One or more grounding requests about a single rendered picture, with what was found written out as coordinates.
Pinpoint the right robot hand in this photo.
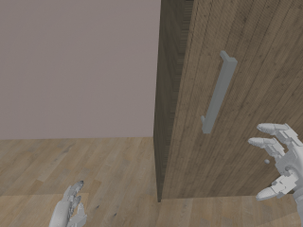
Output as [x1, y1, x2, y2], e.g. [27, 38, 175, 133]
[248, 123, 303, 201]

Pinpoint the robot right forearm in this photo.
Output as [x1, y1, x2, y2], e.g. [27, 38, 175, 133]
[293, 186, 303, 227]

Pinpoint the left robot hand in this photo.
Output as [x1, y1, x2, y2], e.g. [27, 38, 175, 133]
[48, 180, 87, 227]

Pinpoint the handle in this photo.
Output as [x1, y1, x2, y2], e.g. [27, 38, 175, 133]
[201, 50, 238, 134]

